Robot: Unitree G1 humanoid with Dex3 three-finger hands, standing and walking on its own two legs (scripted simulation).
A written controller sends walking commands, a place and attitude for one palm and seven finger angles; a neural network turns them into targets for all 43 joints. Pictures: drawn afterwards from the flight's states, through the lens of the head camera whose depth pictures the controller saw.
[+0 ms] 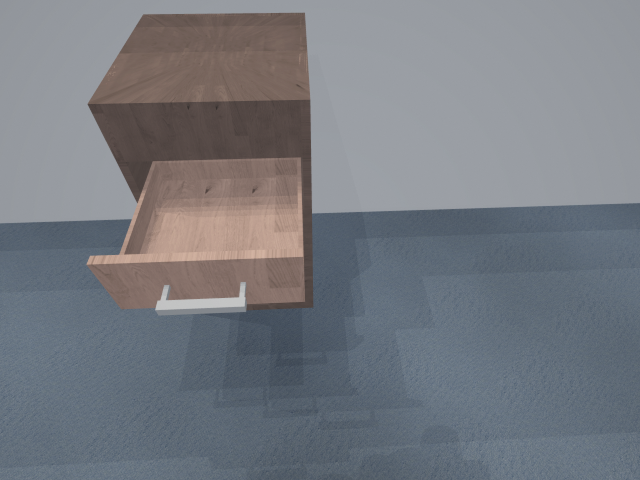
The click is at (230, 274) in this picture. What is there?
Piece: drawer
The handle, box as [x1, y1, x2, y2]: [155, 282, 246, 315]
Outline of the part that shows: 245,282 241,282 239,296 235,298 168,300 167,298 170,287 169,285 164,285 161,299 157,301 155,310 159,315 245,311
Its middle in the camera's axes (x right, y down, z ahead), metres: -0.23 +0.12 +0.74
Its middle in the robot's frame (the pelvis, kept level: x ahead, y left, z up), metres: +0.45 +0.25 -0.17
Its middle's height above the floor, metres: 0.60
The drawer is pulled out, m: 0.28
